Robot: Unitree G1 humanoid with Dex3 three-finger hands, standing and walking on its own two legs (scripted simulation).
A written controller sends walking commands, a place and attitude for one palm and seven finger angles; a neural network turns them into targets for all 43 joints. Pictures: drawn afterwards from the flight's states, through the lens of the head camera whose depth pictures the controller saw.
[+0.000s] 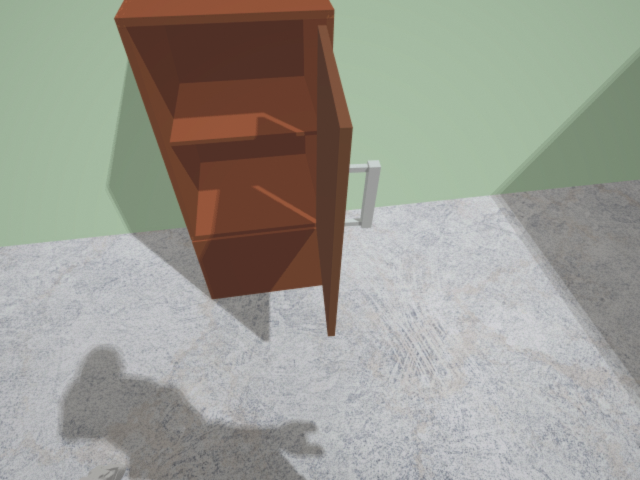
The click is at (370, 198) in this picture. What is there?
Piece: cupboard door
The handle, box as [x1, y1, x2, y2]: [344, 160, 380, 227]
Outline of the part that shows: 378,160 369,160 366,164 350,164 349,172 365,171 366,177 361,216 359,218 345,219 344,225 360,225 361,227 370,227 380,169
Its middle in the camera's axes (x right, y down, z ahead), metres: +0.07 -0.07 +0.69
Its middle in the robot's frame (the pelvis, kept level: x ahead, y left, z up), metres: +0.57 -0.03 +0.02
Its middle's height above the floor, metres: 0.79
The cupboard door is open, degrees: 85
